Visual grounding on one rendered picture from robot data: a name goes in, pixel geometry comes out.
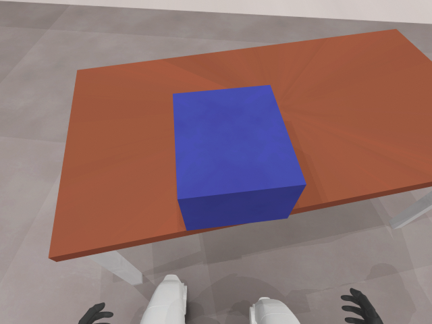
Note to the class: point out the table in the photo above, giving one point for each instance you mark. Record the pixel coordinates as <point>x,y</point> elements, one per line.
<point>357,109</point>

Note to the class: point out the robot right thigh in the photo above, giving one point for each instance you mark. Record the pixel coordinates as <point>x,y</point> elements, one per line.
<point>270,311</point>

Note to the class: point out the right robot hand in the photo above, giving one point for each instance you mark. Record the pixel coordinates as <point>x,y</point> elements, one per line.
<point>366,310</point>

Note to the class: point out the robot thigh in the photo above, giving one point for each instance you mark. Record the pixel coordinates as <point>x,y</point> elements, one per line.
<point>270,311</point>
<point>167,305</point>

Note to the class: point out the left robot hand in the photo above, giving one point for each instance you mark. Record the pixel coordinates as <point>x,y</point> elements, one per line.
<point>94,314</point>

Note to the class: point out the robot left thigh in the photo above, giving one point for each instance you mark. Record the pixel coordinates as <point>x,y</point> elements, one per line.
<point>167,305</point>

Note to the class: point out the carton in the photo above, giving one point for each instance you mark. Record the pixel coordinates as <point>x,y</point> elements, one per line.
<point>235,162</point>

